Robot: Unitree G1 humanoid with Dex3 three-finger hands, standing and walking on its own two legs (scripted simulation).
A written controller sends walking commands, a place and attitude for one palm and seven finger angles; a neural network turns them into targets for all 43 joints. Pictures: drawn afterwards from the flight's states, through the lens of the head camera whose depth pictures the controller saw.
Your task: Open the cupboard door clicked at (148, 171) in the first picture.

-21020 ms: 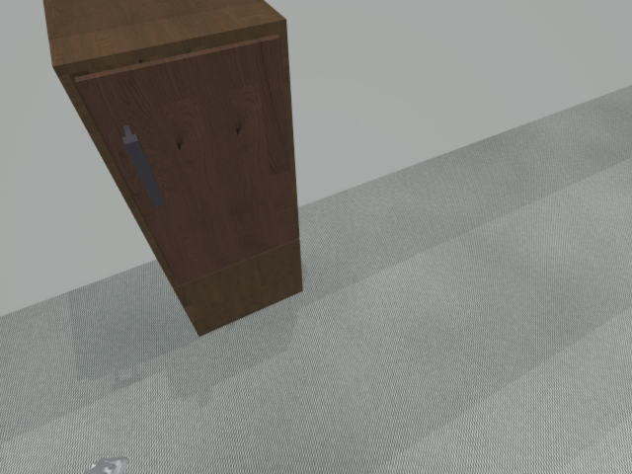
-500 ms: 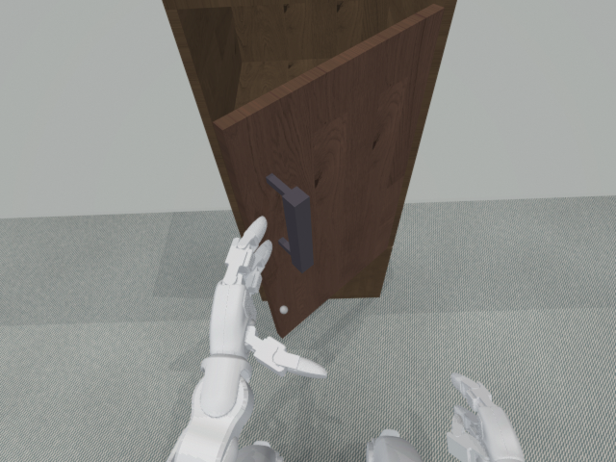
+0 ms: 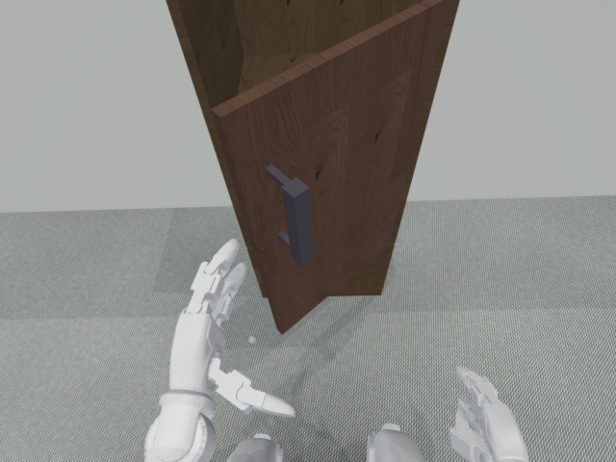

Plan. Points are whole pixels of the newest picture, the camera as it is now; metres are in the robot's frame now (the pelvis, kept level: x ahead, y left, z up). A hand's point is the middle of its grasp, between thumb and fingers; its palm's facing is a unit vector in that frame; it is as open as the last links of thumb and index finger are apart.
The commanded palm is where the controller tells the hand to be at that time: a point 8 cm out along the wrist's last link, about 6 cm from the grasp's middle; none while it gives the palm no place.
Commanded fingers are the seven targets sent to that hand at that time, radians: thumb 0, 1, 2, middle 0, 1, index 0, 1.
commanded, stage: draw the hand back to the body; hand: left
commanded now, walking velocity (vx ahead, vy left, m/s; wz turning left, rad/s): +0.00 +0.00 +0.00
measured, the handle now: (289, 217) +0.41 +0.05 +0.07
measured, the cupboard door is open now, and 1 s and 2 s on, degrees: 41 41 41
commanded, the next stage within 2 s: step back with the hand held close in 1.58 s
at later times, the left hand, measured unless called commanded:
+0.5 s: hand (167, 331) +0.23 +0.15 +0.13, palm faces +0.04 -1.00 -0.06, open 16.2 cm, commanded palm +0.20 +0.21 +0.14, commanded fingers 0.00 -0.29 0.39 -0.16 -0.30 -0.16 -0.30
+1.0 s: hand (15, 293) +0.23 +0.25 +0.20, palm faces +0.31 -0.87 -0.39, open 11.5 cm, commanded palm +0.19 +0.30 +0.22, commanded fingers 0.00 0.58 0.76 -0.19 -0.30 -0.19 -0.30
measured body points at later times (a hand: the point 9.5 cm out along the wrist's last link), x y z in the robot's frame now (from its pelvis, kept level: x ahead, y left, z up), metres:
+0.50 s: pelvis +0.01 +0.01 +0.03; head +0.04 -0.01 +0.48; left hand +0.22 +0.20 +0.14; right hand +0.20 -0.22 -0.04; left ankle -0.01 +0.15 -0.66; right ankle +0.04 -0.12 -0.66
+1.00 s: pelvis +0.03 +0.03 +0.08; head +0.02 +0.01 +0.53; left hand +0.21 +0.29 +0.22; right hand +0.21 -0.19 +0.00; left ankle -0.01 +0.15 -0.66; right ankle +0.04 -0.12 -0.66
